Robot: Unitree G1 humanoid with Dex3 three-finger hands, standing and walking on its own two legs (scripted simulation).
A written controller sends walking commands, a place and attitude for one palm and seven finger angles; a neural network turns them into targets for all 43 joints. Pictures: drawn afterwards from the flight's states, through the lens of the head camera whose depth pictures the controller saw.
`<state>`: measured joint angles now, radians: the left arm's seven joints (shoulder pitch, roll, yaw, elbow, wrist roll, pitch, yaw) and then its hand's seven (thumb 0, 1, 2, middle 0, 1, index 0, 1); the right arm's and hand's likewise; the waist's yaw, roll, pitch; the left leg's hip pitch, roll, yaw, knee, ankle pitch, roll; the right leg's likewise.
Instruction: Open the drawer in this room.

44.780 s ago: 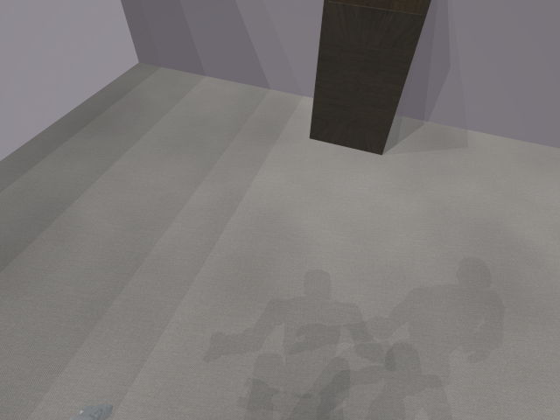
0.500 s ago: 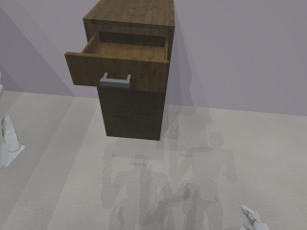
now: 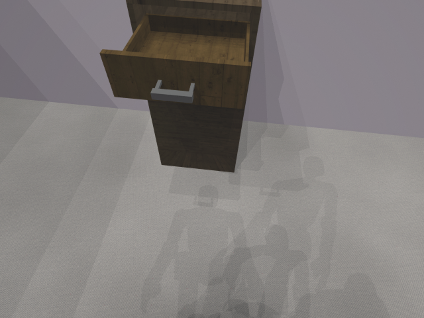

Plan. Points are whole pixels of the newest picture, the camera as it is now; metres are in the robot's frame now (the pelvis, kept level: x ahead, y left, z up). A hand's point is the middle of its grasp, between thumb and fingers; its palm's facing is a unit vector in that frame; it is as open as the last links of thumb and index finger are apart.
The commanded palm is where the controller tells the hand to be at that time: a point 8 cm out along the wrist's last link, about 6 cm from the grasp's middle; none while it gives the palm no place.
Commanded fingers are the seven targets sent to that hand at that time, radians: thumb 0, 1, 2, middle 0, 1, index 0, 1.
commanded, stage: let the arm hang, fingers relaxed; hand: left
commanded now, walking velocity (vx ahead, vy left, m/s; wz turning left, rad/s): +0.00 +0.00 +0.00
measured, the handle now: (174, 90) +0.64 +0.15 +0.04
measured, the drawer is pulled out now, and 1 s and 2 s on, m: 0.30 0.30 0.30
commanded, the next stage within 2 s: look to check the result in 0.58 s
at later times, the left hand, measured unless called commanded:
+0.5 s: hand out of the picture +0.07 +0.16 -0.16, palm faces -0.01 -0.97 -0.25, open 7.4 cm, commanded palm none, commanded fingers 0.00 0.90 0.90 -0.20 -0.30 -0.20 -0.30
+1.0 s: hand out of the picture +0.11 +0.18 -0.15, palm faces -0.04 -0.95 -0.32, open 7.4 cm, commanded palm none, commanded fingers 0.00 0.90 0.90 -0.20 -0.30 -0.20 -0.30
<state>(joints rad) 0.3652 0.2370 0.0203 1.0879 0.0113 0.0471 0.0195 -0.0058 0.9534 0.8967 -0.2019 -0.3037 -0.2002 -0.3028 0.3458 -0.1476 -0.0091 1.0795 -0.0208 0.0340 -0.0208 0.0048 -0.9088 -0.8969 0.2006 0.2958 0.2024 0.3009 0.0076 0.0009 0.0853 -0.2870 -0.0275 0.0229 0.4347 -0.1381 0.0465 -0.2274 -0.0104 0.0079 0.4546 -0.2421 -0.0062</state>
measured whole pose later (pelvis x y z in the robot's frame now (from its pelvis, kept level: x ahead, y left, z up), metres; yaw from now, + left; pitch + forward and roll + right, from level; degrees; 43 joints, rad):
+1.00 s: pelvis +0.04 -0.04 +0.01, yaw -1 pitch -2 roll +0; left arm 0.13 0.27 0.02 1.13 0.01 -0.01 0.02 0.01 0.91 0.90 -0.20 -0.30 -0.20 -0.30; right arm 0.15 -0.27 -0.02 1.13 -0.02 0.01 -0.02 0.00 -0.91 -0.90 0.20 0.30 0.20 0.30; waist -0.02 0.03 0.09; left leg -0.14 0.03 0.02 0.33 -0.16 -0.02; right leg -0.09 0.04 0.02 0.33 -0.21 -0.04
